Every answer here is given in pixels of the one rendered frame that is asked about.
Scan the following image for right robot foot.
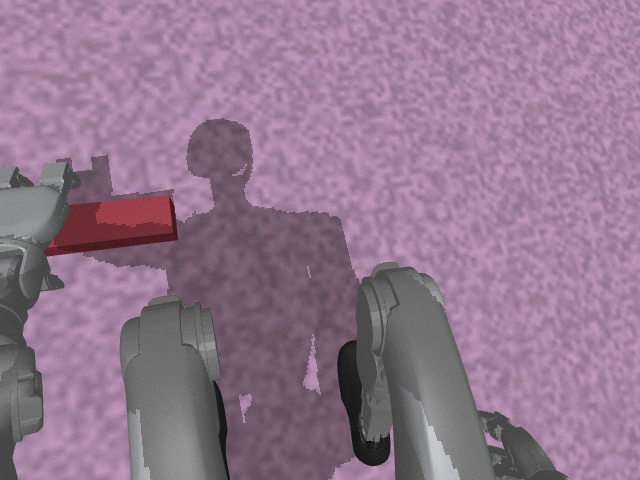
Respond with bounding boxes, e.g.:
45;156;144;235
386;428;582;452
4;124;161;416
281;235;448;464
337;340;391;466

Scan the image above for left robot foot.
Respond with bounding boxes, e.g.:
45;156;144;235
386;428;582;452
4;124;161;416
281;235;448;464
214;381;230;480

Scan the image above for left robot hand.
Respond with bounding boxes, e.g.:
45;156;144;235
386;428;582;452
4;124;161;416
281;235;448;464
0;162;81;292

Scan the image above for carton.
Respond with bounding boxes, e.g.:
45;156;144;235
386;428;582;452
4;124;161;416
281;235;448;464
44;195;178;257

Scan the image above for right robot hand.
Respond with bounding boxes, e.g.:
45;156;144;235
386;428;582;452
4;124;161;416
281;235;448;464
477;410;557;480

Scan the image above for left robot arm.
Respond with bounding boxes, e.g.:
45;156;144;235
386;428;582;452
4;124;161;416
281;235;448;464
0;239;47;480

